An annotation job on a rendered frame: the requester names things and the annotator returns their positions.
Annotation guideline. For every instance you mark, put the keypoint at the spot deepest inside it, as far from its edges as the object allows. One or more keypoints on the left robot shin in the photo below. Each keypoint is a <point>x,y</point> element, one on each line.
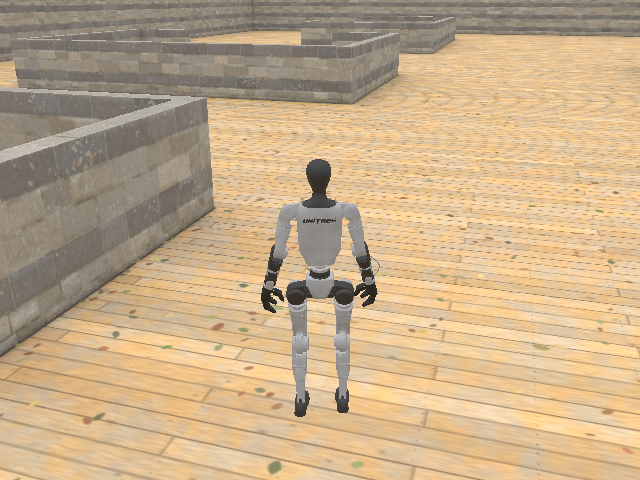
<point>299,366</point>

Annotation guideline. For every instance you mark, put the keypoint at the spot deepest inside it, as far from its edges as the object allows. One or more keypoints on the robot left forearm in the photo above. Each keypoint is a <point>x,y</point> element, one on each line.
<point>273,270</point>

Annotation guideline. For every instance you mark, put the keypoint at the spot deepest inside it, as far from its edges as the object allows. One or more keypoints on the robot right forearm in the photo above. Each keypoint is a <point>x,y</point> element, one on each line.
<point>365,267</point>

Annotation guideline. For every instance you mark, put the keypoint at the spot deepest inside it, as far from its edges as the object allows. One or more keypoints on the left robot upper arm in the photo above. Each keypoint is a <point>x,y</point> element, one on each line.
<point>287,213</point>

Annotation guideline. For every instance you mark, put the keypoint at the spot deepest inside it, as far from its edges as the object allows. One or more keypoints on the robot left hand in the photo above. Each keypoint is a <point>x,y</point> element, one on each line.
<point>266,298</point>

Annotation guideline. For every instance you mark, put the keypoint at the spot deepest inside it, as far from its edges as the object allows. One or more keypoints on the robot left foot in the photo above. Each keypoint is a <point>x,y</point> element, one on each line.
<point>300,408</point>

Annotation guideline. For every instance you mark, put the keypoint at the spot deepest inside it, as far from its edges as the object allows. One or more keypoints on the robot right hand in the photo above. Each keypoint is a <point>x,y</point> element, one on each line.
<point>370,290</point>

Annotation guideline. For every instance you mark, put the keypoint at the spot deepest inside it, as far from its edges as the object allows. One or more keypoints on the right robot upper arm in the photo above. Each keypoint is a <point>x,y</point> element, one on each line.
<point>351,213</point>

